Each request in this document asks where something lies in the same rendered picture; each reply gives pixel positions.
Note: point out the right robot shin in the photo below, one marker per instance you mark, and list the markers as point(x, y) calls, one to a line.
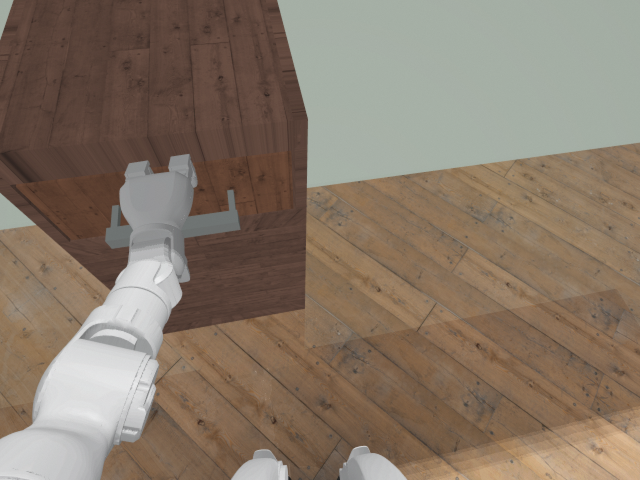
point(358, 451)

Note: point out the handle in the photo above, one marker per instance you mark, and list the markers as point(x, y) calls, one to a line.
point(119, 236)

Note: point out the robot left forearm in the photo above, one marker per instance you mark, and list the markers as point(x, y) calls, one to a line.
point(139, 305)

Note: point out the robot shin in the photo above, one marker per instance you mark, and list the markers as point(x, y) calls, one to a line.
point(264, 453)
point(358, 451)

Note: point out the drawer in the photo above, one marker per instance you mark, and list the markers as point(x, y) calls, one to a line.
point(82, 206)

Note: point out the left robot shin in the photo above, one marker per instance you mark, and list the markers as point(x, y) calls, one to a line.
point(264, 453)

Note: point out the cabinet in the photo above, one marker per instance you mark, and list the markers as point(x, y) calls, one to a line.
point(89, 86)

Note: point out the robot left hand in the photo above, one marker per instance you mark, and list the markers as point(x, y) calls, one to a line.
point(166, 197)

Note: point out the left robot upper arm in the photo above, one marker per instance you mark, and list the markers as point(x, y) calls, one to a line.
point(98, 396)

